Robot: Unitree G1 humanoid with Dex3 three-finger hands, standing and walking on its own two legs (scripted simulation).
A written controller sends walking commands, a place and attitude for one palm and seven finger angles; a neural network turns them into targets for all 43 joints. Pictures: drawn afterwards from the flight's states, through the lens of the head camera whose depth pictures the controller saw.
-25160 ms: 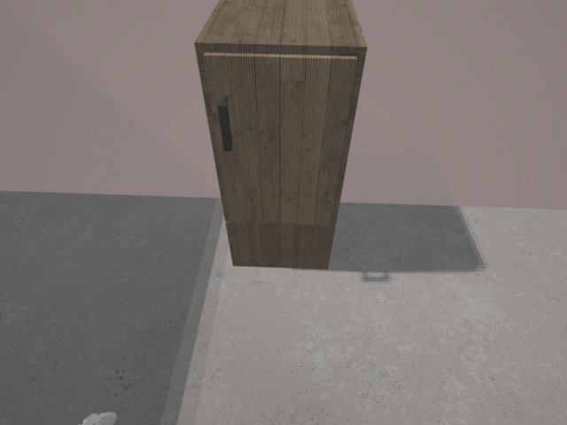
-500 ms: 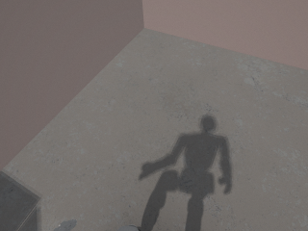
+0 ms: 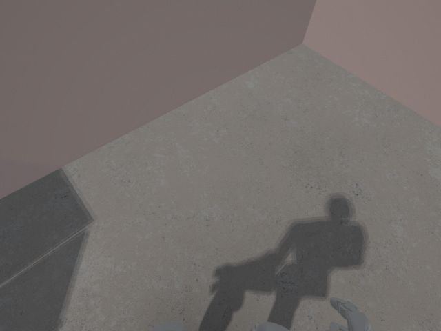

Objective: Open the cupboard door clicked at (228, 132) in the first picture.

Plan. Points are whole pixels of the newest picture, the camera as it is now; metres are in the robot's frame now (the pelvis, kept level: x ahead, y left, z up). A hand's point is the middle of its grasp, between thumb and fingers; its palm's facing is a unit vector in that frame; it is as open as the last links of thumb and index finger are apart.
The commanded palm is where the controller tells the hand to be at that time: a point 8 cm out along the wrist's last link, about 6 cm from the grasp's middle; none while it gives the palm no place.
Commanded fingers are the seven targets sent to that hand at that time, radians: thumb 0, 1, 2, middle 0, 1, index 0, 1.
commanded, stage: turn to face it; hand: left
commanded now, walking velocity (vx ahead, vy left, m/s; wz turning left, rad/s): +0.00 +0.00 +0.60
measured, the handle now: out of the picture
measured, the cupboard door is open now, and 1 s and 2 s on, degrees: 49 49 49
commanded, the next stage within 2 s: none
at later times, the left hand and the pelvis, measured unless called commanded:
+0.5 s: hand out of the picture +0.06 +0.14 -0.13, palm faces +0.26 -0.92 -0.28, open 7.4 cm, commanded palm none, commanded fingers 0.00 0.90 0.90 -0.20 -0.30 -0.20 -0.30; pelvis +0.03 -0.07 +0.02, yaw +17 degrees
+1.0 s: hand out of the picture +0.00 +0.18 -0.15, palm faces +0.58 -0.78 -0.24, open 7.4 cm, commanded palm none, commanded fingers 0.00 0.90 0.90 -0.20 -0.30 -0.20 -0.30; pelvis +0.04 -0.05 +0.02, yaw +35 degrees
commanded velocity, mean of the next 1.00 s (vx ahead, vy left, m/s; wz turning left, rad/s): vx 0.00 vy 0.00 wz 0.60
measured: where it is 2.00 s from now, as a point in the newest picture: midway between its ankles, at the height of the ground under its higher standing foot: outside the picture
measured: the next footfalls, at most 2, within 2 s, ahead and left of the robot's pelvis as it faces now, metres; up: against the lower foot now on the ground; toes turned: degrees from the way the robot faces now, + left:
right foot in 0.30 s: +0.07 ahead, -0.16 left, +0.00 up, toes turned +6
left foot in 0.74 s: +0.03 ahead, +0.06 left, +0.00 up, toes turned +33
